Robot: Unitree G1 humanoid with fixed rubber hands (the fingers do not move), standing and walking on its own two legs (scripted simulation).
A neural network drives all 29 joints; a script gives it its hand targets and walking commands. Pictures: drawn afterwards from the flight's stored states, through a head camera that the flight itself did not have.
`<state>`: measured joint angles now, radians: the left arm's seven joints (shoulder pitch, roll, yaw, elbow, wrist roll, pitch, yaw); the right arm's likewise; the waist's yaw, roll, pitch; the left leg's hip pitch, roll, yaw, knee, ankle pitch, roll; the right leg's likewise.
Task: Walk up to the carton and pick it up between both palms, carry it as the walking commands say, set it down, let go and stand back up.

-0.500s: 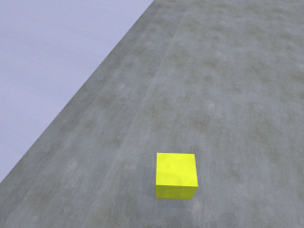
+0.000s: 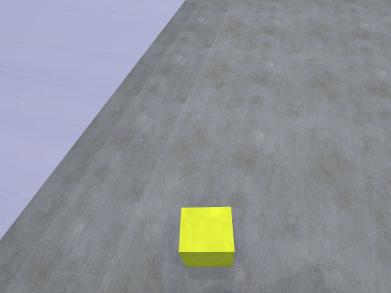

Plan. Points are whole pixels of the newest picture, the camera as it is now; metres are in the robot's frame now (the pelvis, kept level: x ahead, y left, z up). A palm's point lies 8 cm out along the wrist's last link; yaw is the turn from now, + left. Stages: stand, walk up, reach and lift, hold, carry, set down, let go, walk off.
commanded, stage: walk up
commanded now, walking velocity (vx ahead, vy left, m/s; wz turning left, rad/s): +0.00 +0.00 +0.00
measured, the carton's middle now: (207, 238) +0.43 +0.06 -0.65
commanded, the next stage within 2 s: stand in 0.58 s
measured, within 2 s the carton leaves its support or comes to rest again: neither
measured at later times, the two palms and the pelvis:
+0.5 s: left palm out of the picture +0.01 +0.22 -0.15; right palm out of the picture +0.02 -0.23 -0.14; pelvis +0.01 +0.00 +0.00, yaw +0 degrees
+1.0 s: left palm out of the picture +0.05 +0.22 -0.15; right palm out of the picture +0.06 -0.23 -0.14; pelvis +0.00 +0.00 -0.01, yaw +0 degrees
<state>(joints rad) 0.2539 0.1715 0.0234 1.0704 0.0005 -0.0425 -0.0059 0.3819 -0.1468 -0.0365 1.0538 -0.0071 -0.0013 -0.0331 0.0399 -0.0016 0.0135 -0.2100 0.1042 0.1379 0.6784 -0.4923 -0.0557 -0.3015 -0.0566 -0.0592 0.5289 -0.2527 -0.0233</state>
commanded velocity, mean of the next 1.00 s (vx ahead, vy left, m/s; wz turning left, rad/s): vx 0.00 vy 0.00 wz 0.00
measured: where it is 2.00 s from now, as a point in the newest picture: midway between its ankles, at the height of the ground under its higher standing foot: outside the picture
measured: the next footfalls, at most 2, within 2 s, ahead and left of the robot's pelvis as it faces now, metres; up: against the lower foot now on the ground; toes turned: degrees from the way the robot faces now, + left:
left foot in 0.28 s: +0.05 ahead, +0.10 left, +0.00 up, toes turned +3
